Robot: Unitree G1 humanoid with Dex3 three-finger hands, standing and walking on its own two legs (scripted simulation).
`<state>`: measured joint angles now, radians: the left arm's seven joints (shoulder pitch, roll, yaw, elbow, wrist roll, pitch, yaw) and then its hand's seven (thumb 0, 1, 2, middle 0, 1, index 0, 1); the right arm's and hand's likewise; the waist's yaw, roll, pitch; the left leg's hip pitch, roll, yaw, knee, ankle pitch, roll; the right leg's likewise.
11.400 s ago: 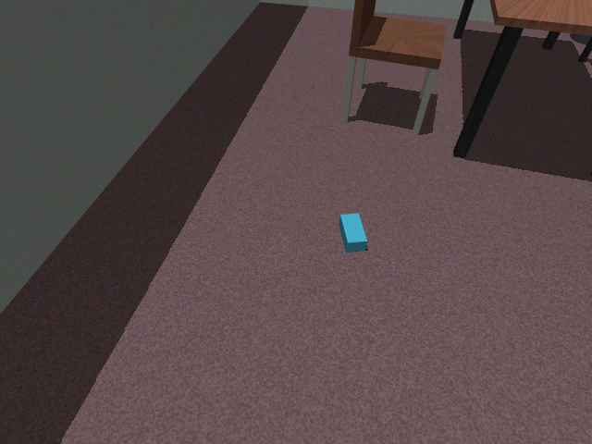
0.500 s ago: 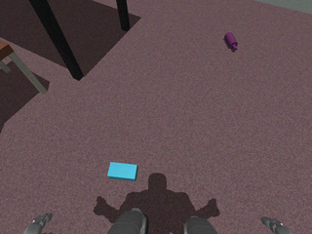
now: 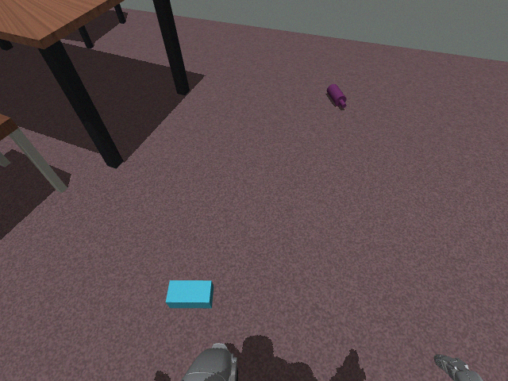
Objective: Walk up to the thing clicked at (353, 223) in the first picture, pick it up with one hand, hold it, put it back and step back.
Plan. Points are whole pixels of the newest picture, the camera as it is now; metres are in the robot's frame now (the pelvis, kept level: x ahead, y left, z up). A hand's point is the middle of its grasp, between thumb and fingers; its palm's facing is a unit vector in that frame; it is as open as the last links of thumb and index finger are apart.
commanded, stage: walk up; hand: left
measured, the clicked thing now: (190, 294) +0.50 +0.29 -0.71
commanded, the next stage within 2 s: none
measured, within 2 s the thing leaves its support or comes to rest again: neither
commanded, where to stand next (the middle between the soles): +0.14 +0.03 m, yaw +4 degrees
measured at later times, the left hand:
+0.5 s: hand out of the picture +0.04 +0.30 -0.14, palm faces +0.07 -0.93 -0.36, open 7.4 cm
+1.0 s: hand out of the picture +0.09 +0.29 -0.12, palm faces +0.09 -0.85 -0.51, open 7.4 cm
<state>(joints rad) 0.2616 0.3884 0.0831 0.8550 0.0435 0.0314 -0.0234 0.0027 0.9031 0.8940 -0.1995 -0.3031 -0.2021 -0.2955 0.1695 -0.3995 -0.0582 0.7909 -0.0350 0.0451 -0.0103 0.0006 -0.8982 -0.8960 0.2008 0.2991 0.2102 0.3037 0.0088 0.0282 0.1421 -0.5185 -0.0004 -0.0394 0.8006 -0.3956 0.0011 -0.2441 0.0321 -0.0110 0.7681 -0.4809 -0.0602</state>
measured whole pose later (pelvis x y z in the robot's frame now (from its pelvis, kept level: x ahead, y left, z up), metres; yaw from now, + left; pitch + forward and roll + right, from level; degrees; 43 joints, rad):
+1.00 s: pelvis +0.04 -0.01 +0.00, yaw +7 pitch -3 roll +1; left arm 0.18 0.37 0.04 0.84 0.03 -0.02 0.04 0.00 0.90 0.89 -0.20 -0.30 -0.21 -0.30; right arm 0.15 -0.44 -0.08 0.80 0.00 0.08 0.00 0.00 -0.90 -0.90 0.20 0.30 0.21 0.30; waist 0.02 0.10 0.20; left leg -0.49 -0.06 -0.12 1.30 -0.48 0.01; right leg -0.48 -0.08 -0.02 0.72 -0.20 -0.01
